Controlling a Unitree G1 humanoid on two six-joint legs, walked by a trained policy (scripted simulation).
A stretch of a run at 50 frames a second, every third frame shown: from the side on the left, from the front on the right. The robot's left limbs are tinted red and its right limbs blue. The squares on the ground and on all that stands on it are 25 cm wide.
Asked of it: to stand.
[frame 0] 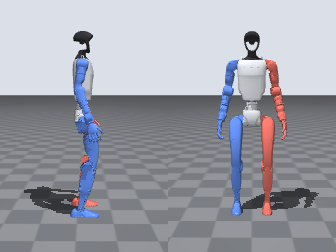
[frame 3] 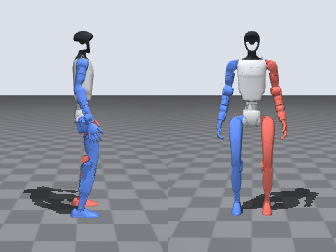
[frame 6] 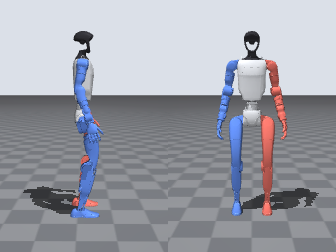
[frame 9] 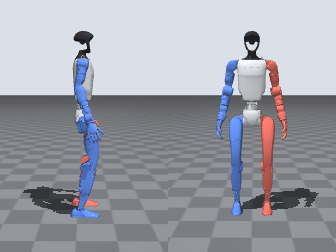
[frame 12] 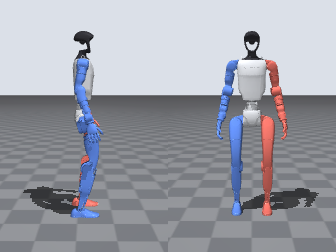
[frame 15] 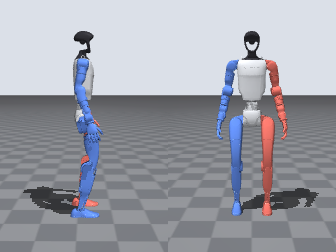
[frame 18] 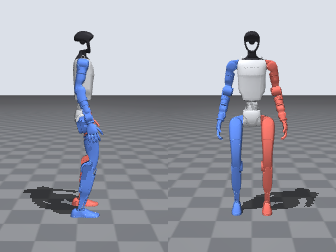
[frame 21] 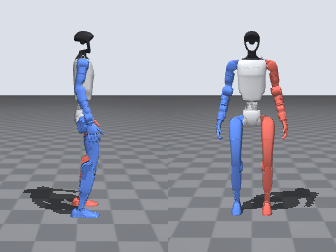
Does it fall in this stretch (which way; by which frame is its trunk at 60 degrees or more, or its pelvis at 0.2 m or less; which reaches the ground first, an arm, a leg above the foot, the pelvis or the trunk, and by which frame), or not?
no
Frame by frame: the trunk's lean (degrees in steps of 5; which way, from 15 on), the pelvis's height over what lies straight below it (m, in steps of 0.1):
0: 0, 0.8
3: 0, 0.8
6: 0, 0.8
9: 0, 0.8
12: 0, 0.8
15: 0, 0.8
18: 0, 0.8
21: 0, 0.8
